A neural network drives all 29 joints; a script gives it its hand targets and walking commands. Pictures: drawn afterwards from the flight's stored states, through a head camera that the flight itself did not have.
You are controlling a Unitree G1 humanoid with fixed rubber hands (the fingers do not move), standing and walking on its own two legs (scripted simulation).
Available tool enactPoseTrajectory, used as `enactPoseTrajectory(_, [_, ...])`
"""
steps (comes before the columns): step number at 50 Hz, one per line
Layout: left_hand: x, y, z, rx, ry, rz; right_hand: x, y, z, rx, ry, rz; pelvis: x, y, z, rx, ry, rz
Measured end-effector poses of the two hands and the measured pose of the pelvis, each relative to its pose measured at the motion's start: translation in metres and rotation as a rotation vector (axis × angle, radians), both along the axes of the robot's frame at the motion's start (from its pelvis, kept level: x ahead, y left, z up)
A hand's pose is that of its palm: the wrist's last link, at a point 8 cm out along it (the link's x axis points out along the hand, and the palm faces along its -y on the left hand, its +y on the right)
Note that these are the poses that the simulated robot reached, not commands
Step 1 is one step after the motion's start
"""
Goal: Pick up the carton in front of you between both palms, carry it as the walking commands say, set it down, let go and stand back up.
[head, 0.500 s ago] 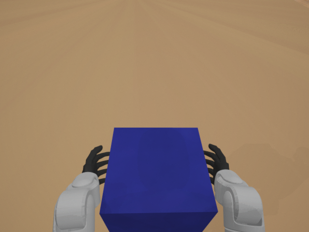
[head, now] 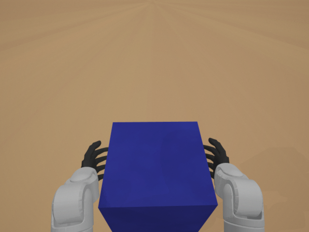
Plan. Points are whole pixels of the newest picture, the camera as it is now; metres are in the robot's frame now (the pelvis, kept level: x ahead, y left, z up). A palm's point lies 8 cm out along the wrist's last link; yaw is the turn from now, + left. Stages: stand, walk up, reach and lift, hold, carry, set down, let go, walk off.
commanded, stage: carry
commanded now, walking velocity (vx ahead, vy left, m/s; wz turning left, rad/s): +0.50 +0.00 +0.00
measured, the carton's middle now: (155, 182) +0.27 +0.01 +0.00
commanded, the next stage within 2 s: none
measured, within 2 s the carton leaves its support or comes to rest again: neither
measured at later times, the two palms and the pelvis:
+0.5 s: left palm (102, 85) +0.62 +0.19 +0.05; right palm (185, 85) +0.60 -0.10 +0.06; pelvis +0.35 +0.06 +0.00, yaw -4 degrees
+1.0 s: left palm (124, 37) +0.95 +0.15 +0.08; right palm (186, 37) +0.96 -0.15 +0.07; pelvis +0.69 -0.01 +0.00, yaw +0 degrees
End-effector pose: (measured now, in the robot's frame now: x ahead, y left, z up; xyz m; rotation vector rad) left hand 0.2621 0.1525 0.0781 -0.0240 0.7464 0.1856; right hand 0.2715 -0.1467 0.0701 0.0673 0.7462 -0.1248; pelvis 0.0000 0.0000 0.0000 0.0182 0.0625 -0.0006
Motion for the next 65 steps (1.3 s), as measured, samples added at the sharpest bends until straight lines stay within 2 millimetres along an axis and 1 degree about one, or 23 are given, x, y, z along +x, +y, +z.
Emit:
enactPoseTrajectory(5, [0.072,0.001,0.017,-0.003,-0.057,-0.024,0.065,0.0,0.017,-0.003,-0.057,-0.023,0.069,0.007,0.003,0.006,0.007,-0.013])
enactPoseTrajectory(8, [0.12,0.005,0.018,-0.007,-0.075,-0.043,0.107,0.005,0.019,-0.009,-0.075,-0.04,0.115,0.016,-0.001,0.002,0.007,-0.016])
enactPoseTrajectory(11, [0.169,0.015,0.007,-0.018,-0.073,-0.056,0.153,0.015,0.012,-0.021,-0.073,-0.051,0.166,0.027,-0.012,-0.008,0.003,-0.023])
enactPoseTrajectory(14, [0.222,0.028,-0.014,-0.04,-0.065,-0.065,0.203,0.028,-0.002,-0.043,-0.065,-0.06,0.218,0.041,-0.029,-0.01,-0.01,-0.042])
enactPoseTrajectory(15, [0.238,0.032,-0.022,-0.054,-0.048,-0.063,0.218,0.032,-0.007,-0.054,-0.048,-0.06,0.232,0.045,-0.031,0.001,-0.01,-0.047])
enactPoseTrajectory(17, [0.264,0.037,-0.033,-0.062,0.008,-0.067,0.242,0.037,-0.016,-0.061,0.008,-0.066,0.255,0.052,-0.026,-0.005,-0.004,-0.057])
enactPoseTrajectory(19, [0.286,0.04,-0.037,-0.06,0.054,-0.079,0.261,0.04,-0.021,-0.061,0.055,-0.074,0.276,0.057,-0.018,-0.021,0.002,-0.066])
enactPoseTrajectory(23, [0.331,0.041,-0.033,-0.061,0.072,-0.101,0.301,0.042,-0.015,-0.071,0.073,-0.089,0.322,0.062,-0.003,-0.044,0.014,-0.064])
enactPoseTrajectory(28, [0.392,0.04,-0.017,-0.059,0.014,-0.099,0.365,0.041,0.002,-0.074,0.016,-0.082,0.387,0.059,0.004,-0.055,0.018,-0.052])
enactPoseTrajectory(33, [0.461,0.033,-0.001,-0.052,-0.065,-0.072,0.441,0.033,0.015,-0.064,-0.064,-0.059,0.461,0.045,-0.002,-0.043,0.008,-0.043])
enactPoseTrajectory(36, [0.509,0.023,0.001,-0.04,-0.097,-0.059,0.492,0.023,0.013,-0.05,-0.096,-0.048,0.51,0.033,-0.013,-0.031,0.0,-0.034])
enactPoseTrajectory(39, [0.56,0.01,-0.004,-0.021,-0.115,-0.045,0.547,0.01,0.001,-0.026,-0.115,-0.037,0.561,0.018,-0.031,-0.028,-0.018,-0.015])
enactPoseTrajectory(40, [0.575,0.006,-0.007,-0.01,-0.104,-0.042,0.564,0.006,-0.004,-0.011,-0.103,-0.037,0.575,0.014,-0.033,-0.04,-0.019,-0.01])
enactPoseTrajectory(42, [0.601,0.001,-0.012,-0.005,-0.055,-0.031,0.593,0.001,-0.011,0.001,-0.055,-0.032,0.598,0.006,-0.029,-0.034,-0.015,-0.001])
enactPoseTrajectory(44, [0.622,-0.002,-0.014,-0.007,-0.008,-0.016,0.617,-0.002,-0.014,0.002,-0.007,-0.02,0.618,0.001,-0.02,-0.021,-0.01,0.008])
enactPoseTrajectory(48, [0.663,-0.005,-0.008,-0.002,0.023,0.001,0.664,-0.005,-0.008,0.003,0.023,0.001,0.663,-0.006,-0.005,-0.001,-0.001,0.007])
enactPoseTrajectory(53, [0.729,-0.007,0.008,-0.001,-0.023,-0.008,0.726,-0.007,0.007,0.0,-0.024,-0.006,0.727,-0.005,0.003,0.01,0.009,-0.007])
enactPoseTrajectory(56, [0.774,-0.007,0.016,-0.005,-0.058,-0.028,0.765,-0.007,0.015,-0.004,-0.058,-0.024,0.77,0.0,0.002,0.009,0.009,-0.014])
enactPoseTrajectory(58, [0.805,-0.005,0.016,-0.008,-0.071,-0.041,0.793,-0.005,0.016,-0.008,-0.071,-0.037,0.801,0.005,-0.001,0.005,0.008,-0.017])
enactPoseTrajectory(61, [0.854,0.003,0.007,-0.018,-0.072,-0.057,0.838,0.003,0.011,-0.019,-0.073,-0.05,0.851,0.016,-0.011,-0.005,0.004,-0.023])
enactPoseTrajectory(64, [0.907,0.015,-0.013,-0.036,-0.067,-0.07,0.887,0.015,-0.003,-0.038,-0.067,-0.063,0.903,0.029,-0.028,-0.012,-0.011,-0.044])
enactPoseTrajectory(65, [0.924,0.018,-0.021,-0.049,-0.053,-0.069,0.903,0.018,-0.008,-0.051,-0.052,-0.062,0.918,0.033,-0.031,0.001,-0.013,-0.047])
